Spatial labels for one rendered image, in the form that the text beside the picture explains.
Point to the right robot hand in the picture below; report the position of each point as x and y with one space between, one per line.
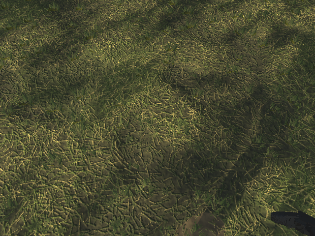
301 221

